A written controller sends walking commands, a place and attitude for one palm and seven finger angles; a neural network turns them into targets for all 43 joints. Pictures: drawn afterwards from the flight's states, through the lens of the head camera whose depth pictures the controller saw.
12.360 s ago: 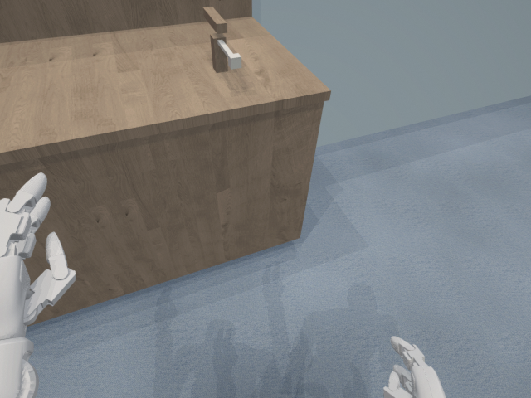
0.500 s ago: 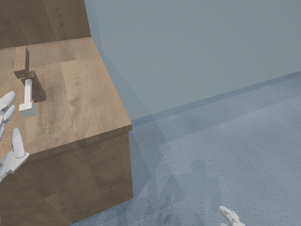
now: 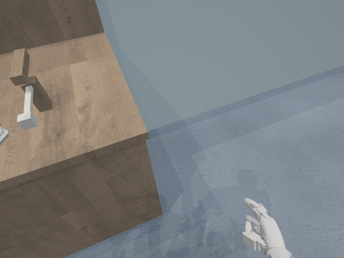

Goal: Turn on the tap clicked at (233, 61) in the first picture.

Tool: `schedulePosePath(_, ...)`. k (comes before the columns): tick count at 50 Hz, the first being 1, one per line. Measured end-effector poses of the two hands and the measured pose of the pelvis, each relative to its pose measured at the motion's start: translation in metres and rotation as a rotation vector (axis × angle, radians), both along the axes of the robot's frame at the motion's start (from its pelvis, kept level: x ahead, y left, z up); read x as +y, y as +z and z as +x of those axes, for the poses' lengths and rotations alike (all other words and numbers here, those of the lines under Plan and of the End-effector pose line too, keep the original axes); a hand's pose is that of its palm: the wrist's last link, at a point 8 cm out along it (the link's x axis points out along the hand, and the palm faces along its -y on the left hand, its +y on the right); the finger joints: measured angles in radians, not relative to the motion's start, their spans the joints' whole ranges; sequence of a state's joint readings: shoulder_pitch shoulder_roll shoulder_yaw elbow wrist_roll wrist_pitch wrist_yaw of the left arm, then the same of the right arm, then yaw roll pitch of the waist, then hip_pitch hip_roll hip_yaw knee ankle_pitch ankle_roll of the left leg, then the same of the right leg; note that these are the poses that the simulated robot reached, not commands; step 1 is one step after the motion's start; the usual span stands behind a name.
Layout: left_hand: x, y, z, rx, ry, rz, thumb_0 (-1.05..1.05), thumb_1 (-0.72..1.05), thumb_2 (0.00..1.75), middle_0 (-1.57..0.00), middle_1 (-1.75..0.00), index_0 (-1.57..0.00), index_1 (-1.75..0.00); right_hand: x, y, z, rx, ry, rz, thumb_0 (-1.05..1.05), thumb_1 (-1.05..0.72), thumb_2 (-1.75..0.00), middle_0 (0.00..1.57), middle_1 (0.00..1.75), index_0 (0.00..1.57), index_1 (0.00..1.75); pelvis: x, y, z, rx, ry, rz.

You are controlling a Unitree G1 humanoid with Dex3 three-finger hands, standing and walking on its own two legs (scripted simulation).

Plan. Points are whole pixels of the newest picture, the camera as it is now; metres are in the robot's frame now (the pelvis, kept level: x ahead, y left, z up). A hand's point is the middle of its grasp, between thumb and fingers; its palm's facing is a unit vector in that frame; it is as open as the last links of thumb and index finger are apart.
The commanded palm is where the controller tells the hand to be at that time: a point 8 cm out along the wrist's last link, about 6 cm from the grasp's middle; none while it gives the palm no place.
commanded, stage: come to a stop and stand still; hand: left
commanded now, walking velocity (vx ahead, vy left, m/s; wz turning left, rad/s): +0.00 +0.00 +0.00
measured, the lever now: (27, 120) +0.37 +0.36 +0.13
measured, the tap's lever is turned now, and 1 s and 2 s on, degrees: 0 0 0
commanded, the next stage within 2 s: look again from close up in 0.22 s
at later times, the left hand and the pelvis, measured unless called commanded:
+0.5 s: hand (16, 164) +0.23 +0.27 +0.19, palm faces +0.38 -0.82 -0.43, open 7.4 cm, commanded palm +0.16 +0.31 +0.18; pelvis +0.00 +0.03 +0.01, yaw -1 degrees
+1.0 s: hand out of the picture +0.21 +0.32 +0.17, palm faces +0.39 -0.83 -0.40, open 7.4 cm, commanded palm +0.15 +0.35 +0.18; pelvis -0.01 +0.07 +0.01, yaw -1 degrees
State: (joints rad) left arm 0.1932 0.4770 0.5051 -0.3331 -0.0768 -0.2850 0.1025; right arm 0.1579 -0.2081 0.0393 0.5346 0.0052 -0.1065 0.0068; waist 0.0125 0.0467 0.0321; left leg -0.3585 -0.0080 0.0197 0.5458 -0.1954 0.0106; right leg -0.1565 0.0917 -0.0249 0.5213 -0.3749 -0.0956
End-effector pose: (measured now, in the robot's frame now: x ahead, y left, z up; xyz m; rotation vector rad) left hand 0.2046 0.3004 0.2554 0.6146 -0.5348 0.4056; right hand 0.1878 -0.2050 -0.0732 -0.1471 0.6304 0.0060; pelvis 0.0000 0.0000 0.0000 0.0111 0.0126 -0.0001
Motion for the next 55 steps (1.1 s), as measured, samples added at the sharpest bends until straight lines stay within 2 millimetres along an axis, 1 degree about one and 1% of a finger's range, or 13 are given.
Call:
schedulePosePath(3, -0.01, -0.026, -0.002, 0.138, -0.025, -0.048, 0.01, 0.9, 0.9, -0.2, -0.3, -0.2, -0.3, -0.009, -0.006, -0.015, 0.04, -0.047, 0.013, 0.01, -0.91, -0.9, 0.2, 0.3, 0.21, 0.3, 0.003, 0.002, 0.005, -0.009, -0.016, 0.007)
schedulePosePath(8, -0.022, -0.095, -0.012, 0.407, -0.05, -0.189, 0.01, 0.89, 0.9, -0.21, -0.3, -0.2, -0.3, -0.027, -0.013, -0.037, 0.123, -0.111, -0.055, 0.01, -0.91, -0.9, 0.2, 0.3, 0.2, 0.3, 0.006, 0.002, 0.005, -0.02, -0.019, 0.001)
schedulePosePath(11, -0.019, -0.114, -0.017, 0.453, -0.037, -0.238, 0.01, 0.89, 0.9, -0.21, -0.31, -0.21, -0.3, -0.033, -0.012, -0.044, 0.171, -0.113, -0.119, 0.01, -0.91, -0.9, 0.2, 0.3, 0.2, 0.3, 0.007, 0.002, 0.004, -0.023, -0.008, -0.008)
schedulePosePath(14, -0.012, -0.105, -0.017, 0.4, -0.022, -0.231, 0.02, 0.89, 0.9, -0.22, -0.31, -0.21, -0.3, -0.032, -0.007, -0.042, 0.186, -0.092, -0.162, 0.01, -0.91, -0.9, 0.2, 0.3, 0.2, 0.3, 0.009, 0.002, 0.004, -0.027, -0.007, -0.01)
schedulePosePath(19, 0.0, -0.061, -0.014, 0.227, -0.024, -0.138, 0.02, 0.89, 0.9, -0.22, -0.31, -0.21, -0.3, -0.017, 0.001, -0.022, 0.117, -0.065, -0.153, 0.02, -0.91, -0.9, 0.2, 0.3, 0.2, 0.3, 0.019, 0.003, 0.001, -0.029, -0.01, -0.012)
schedulePosePath(22, 0.004, -0.047, -0.015, 0.187, -0.036, -0.11, 0.02, 0.89, 0.9, -0.21, -0.31, -0.21, -0.3, -0.002, 0.007, -0.009, 0.058, -0.067, -0.113, 0.01, -0.91, -0.9, 0.2, 0.3, 0.2, 0.3, 0.026, 0.004, 0.0, -0.026, -0.01, -0.019)
schedulePosePath(24, 0.008, -0.05, -0.016, 0.208, -0.039, -0.117, 0.01, 0.89, 0.9, -0.21, -0.3, -0.21, -0.3, 0.008, 0.011, -0.004, 0.028, -0.069, -0.088, 0.01, -0.91, -0.9, 0.2, 0.3, 0.2, 0.3, 0.031, 0.005, 0.0, -0.021, -0.012, -0.026)
schedulePosePath(27, 0.017, -0.065, -0.019, 0.277, -0.031, -0.158, 0.01, 0.89, 0.9, -0.21, -0.3, -0.21, -0.3, 0.021, 0.015, 0.0, 0.009, -0.067, -0.072, 0.01, -0.91, -0.9, 0.2, 0.3, 0.2, 0.3, 0.038, 0.006, 0.0, -0.016, -0.013, -0.033)
schedulePosePath(33, 0.035, -0.093, -0.028, 0.354, -0.001, -0.252, 0.01, 0.89, 0.9, -0.21, -0.31, -0.21, -0.3, 0.039, 0.019, -0.005, 0.038, -0.034, -0.114, 0.01, -0.91, -0.9, 0.2, 0.3, 0.2, 0.3, 0.049, 0.008, -0.002, -0.015, -0.01, -0.031)
schedulePosePath(43, 0.051, -0.061, -0.035, 0.222, -0.02, -0.203, 0.02, 0.89, 0.9, -0.21, -0.31, -0.21, -0.3, 0.059, 0.021, -0.016, 0.042, -0.009, -0.139, 0.01, -0.91, -0.9, 0.2, 0.3, 0.21, 0.3, 0.067, 0.011, -0.013, -0.003, -0.009, -0.029)
schedulePosePath(48, 0.057, -0.068, -0.037, 0.29, 0.009, -0.205, 0.01, 0.89, 0.9, -0.21, -0.3, -0.21, -0.3, 0.062, 0.017, -0.024, 0.05, -0.037, -0.11, 0.01, -0.9, -0.9, 0.2, 0.3, 0.21, 0.3, 0.07, 0.013, -0.014, 0.013, -0.016, -0.023)
schedulePosePath(54, 0.053, -0.083, -0.04, 0.333, 0.022, -0.253, 0.01, 0.89, 0.9, -0.21, -0.3, -0.21, -0.3, 0.055, 0.013, -0.031, 0.083, -0.045, -0.122, 0.01, -0.9, -0.9, 0.2, 0.3, 0.21, 0.3, 0.065, 0.013, -0.012, 0.002, -0.013, -0.034)
schedulePosePath(55, 0.056, -0.078, -0.036, 0.321, 0.023, -0.193, 0.02, 0.89, 0.9, -0.21, -0.31, -0.21, -0.3, 0.053, 0.014, -0.033, 0.087, -0.031, -0.134, 0.01, -0.9, -0.9, 0.2, 0.3, 0.21, 0.3, 0.063, 0.011, -0.013, 0.003, -0.003, -0.038)
